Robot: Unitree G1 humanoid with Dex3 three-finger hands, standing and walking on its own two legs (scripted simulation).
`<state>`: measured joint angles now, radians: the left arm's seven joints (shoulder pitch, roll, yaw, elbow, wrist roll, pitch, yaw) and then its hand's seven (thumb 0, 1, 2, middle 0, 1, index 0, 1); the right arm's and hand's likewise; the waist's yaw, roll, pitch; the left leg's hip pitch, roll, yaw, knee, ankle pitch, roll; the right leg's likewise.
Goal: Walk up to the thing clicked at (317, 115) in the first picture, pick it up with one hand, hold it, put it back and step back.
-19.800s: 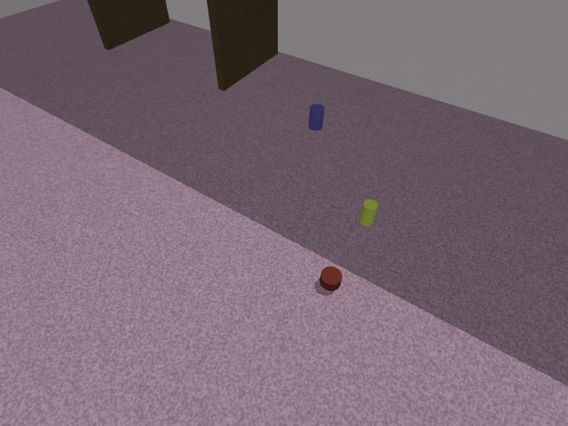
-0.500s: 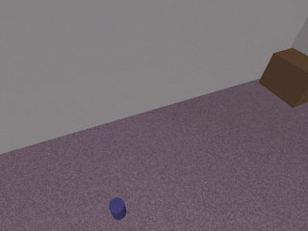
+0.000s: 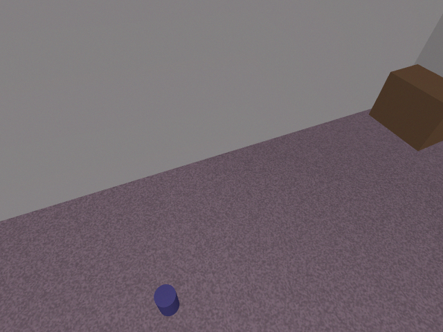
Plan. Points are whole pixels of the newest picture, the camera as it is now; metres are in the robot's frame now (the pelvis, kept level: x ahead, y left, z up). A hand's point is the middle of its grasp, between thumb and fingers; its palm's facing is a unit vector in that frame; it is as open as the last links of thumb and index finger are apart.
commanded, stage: walk up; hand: left
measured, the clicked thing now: (167, 300) +0.39 +0.22 -0.72
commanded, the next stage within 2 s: none
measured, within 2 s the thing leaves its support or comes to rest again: neither
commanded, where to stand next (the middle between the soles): +0.03 +0.01 m, yaw -1 degrees
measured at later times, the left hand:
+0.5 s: hand out of the picture +0.05 +0.32 -0.18, palm faces +0.02 -0.94 -0.34, open 7.4 cm
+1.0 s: hand out of the picture +0.09 +0.23 -0.14, palm faces -0.05 -0.92 -0.40, open 7.4 cm
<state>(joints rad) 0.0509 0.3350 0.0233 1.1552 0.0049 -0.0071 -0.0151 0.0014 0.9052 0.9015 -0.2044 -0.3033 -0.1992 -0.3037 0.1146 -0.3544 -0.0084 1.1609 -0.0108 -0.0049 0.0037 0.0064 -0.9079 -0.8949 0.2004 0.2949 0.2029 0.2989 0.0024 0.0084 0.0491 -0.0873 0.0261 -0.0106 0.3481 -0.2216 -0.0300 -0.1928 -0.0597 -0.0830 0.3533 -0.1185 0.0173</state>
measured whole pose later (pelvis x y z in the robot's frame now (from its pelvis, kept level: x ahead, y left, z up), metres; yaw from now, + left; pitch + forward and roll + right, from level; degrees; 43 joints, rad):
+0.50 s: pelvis -0.07 +0.04 -0.02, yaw +3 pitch -2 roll +0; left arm 0.04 0.42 0.06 0.99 0.02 0.07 0.00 0.00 0.91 0.90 -0.20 -0.30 -0.20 -0.30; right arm 0.21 -0.34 -0.06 1.05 -0.05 0.00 0.00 0.01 -0.91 -0.89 0.20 0.30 0.20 0.30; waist -0.02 -0.08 0.14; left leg -0.25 -0.01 0.01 0.62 -0.35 0.02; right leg -0.49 0.03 0.15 0.97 -0.42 -0.01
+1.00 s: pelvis -0.03 -0.02 -0.01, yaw -1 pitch -4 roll +0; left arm 0.15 0.34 0.02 0.92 0.01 -0.04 -0.01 0.00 0.90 0.90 -0.21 -0.30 -0.20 -0.30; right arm 0.25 -0.42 -0.05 0.95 -0.01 0.02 0.00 0.01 -0.91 -0.90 0.20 0.29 0.20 0.30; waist -0.01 0.07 0.10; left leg -0.35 0.01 -0.09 0.90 -0.48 0.00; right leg -0.22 0.00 -0.03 0.54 -0.26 -0.02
